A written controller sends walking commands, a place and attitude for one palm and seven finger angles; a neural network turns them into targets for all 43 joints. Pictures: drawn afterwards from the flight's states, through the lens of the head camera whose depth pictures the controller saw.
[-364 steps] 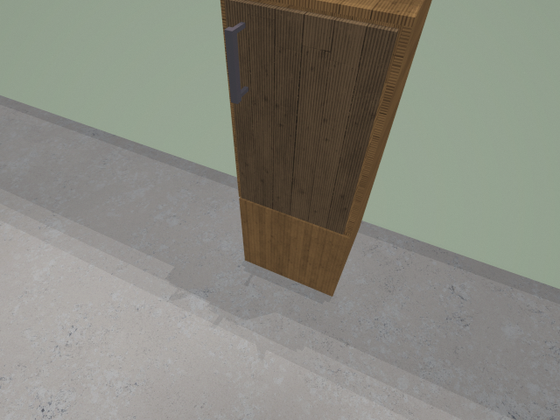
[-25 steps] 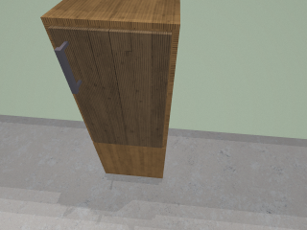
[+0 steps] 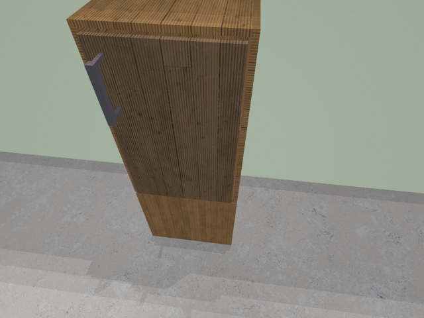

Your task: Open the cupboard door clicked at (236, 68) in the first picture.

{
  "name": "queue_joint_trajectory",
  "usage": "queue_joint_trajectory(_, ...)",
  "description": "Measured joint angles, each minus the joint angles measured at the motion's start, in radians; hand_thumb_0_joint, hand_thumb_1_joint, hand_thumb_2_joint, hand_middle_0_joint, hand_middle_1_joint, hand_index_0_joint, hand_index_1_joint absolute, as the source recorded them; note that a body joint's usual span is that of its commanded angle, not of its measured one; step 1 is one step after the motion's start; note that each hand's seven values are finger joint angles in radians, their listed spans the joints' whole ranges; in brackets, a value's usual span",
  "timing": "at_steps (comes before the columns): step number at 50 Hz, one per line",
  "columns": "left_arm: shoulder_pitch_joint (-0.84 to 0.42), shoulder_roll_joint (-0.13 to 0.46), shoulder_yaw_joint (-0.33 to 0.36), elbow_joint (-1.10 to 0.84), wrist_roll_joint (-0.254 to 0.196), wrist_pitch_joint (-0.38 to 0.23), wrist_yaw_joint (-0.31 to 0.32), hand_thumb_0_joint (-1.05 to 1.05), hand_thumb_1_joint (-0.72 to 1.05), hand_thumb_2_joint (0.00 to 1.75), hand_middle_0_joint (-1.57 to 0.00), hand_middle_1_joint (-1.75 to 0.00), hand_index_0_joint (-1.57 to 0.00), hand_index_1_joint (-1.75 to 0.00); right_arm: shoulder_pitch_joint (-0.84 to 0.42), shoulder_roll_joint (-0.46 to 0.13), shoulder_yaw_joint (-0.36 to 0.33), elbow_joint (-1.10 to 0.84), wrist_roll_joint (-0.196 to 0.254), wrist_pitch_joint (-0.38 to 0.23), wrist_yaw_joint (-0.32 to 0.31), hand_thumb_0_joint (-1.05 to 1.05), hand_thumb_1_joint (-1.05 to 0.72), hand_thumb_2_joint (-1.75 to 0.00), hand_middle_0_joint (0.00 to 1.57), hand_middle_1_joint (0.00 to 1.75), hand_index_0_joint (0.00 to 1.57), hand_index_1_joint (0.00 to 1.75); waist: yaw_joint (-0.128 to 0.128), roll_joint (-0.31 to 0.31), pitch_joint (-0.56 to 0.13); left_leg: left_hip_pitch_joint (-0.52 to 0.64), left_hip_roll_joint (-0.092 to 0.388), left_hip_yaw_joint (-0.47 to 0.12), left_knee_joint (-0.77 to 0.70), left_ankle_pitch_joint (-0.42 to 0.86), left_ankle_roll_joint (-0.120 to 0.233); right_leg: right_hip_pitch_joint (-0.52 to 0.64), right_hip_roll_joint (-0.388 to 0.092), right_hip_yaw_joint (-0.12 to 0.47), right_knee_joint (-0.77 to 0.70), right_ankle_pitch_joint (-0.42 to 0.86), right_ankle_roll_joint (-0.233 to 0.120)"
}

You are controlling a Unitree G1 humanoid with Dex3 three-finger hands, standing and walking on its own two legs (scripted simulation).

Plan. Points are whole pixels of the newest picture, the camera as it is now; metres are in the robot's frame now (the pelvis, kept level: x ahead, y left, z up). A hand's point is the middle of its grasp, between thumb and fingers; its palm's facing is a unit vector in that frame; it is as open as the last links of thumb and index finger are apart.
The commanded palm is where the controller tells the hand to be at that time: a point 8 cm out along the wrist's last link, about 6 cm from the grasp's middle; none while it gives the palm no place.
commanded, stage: shuffle to correct the standing spot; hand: left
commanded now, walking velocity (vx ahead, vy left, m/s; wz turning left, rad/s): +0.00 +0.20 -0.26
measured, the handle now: (106, 91) +0.55 +0.29 +0.13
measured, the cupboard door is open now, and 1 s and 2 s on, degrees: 0 0 0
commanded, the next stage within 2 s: come to a stop and stand still in 0.38 s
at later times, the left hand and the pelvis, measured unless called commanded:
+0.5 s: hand out of the picture +0.02 +0.26 -0.18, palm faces +0.01 -0.97 -0.26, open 7.4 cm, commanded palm none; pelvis -0.01 +0.08 -0.01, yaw -4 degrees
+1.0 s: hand out of the picture +0.04 +0.30 -0.17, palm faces -0.06 -0.98 -0.20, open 7.3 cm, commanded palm none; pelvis +0.01 +0.13 +0.00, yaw -6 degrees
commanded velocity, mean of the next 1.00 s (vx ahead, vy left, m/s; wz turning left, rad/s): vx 0.02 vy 0.08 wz -0.04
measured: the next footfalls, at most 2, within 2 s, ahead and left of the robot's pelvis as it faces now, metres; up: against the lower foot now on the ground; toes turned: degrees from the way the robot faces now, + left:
left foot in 0.66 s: +0.07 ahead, +0.23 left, +0.00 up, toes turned -4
right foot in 0.88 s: +0.01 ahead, +0.01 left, +0.00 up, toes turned -9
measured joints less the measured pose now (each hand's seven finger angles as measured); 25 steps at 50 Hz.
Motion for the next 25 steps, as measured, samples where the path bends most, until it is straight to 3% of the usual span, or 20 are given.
queue_joint_trajectory(5, -0.012, 0.019, 0.023, -0.023, 0.008, 0.005, 0.005, 0.01, 0.91, 0.89, -0.2, -0.3, -0.2, -0.3, -0.026, -0.018, -0.018, -0.027, -0.002, 0.015, 0.007, 0.01, -0.91, -0.9, 0.19, 0.29, 0.2, 0.3, 0.019, -0.015, 0.011, -0.061, 0.003, -0.015, 0.082, -0.059, -0.015, -0.029, -0.024, 0.01, 0.036, -0.006, 0.016)
queue_joint_trajectory(7, -0.012, 0.028, 0.029, -0.028, 0.01, 0.012, 0.002, 0.01, 0.91, 0.89, -0.2, -0.3, -0.2, -0.3, -0.037, -0.027, -0.025, -0.043, -0.003, 0.009, 0.009, 0.01, -0.91, -0.9, 0.19, 0.29, 0.2, 0.3, 0.021, -0.027, 0.016, -0.055, 0.007, -0.005, 0.037, -0.001, -0.016, -0.041, -0.038, 0.024, 0.058, -0.011, 0.031)
queue_joint_trajectory(10, -0.014, 0.04, 0.037, -0.033, 0.01, 0.033, -0.002, 0.01, 0.91, 0.89, -0.2, -0.3, -0.2, -0.3, -0.042, -0.037, -0.033, -0.069, -0.007, 0.001, 0.013, 0.01, -0.91, -0.9, 0.19, 0.29, 0.2, 0.3, 0.022, -0.041, 0.015, -0.052, -0.011, 0.032, 0.032, 0.035, 0.025, -0.059, -0.06, 0.051, 0.088, -0.021, 0.051)
queue_joint_trajectory(14, -0.026, 0.053, 0.043, -0.052, 0.016, 0.056, -0.003, 0.01, 0.91, 0.89, -0.2, -0.3, -0.2, -0.3, -0.037, -0.04, -0.032, -0.11, -0.014, 0.002, 0.016, 0.01, -0.91, -0.9, 0.19, 0.29, 0.2, 0.3, 0.017, -0.044, 0.009, -0.067, -0.033, 0.064, 0.033, 0.017, 0.068, -0.125, -0.08, 0.071, 0.209, -0.108, 0.024)
queue_joint_trajectory(18, -0.039, 0.05, 0.043, -0.073, 0.018, 0.055, -0.002, 0.01, 0.91, 0.89, -0.2, -0.3, -0.19, -0.3, -0.039, -0.041, -0.027, -0.123, -0.023, 0.013, 0.014, 0.01, -0.92, -0.9, 0.19, 0.29, 0.2, 0.3, 0.008, -0.023, 0.01, -0.072, -0.046, 0.088, 0.013, 0.028, 0.089, -0.173, -0.09, 0.046, 0.373, -0.188, 0.012)
queue_joint_trajectory(20, -0.042, 0.042, 0.039, -0.083, 0.018, 0.049, -0.002, 0.01, 0.91, 0.89, -0.2, -0.3, -0.19, -0.3, -0.036, -0.046, -0.025, -0.122, -0.025, 0.014, 0.013, 0.01, -0.93, -0.9, 0.2, 0.29, 0.2, 0.3, 0.006, -0.011, 0.008, -0.074, -0.051, 0.097, 0.008, 0.03, 0.094, -0.148, -0.093, 0.024, 0.322, -0.183, 0.016)
queue_joint_trajectory(23, -0.039, 0.036, 0.03, -0.098, 0.018, 0.027, 0.001, 0.01, 0.91, 0.89, -0.2, -0.3, -0.19, -0.3, -0.023, -0.051, -0.022, -0.124, -0.016, 0.013, 0.017, 0.02, -0.94, -0.9, 0.2, 0.29, 0.2, 0.3, 0.009, -0.01, 0.003, -0.099, -0.063, 0.112, 0.052, 0.006, 0.092, -0.071, -0.103, 0.014, 0.127, -0.059, 0.027)
queue_joint_trajectory(25, -0.045, 0.023, 0.024, -0.094, 0.017, 0.014, 0.001, 0.01, 0.91, 0.89, -0.2, -0.3, -0.19, -0.3, -0.026, -0.059, -0.027, -0.119, -0.013, 0.022, 0.023, 0.02, -0.93, -0.9, 0.2, 0.29, 0.2, 0.3, 0.008, 0.013, 0.012, -0.14, -0.058, 0.075, 0.156, -0.074, 0.043, -0.068, -0.101, 0.004, 0.139, -0.08, 0.057)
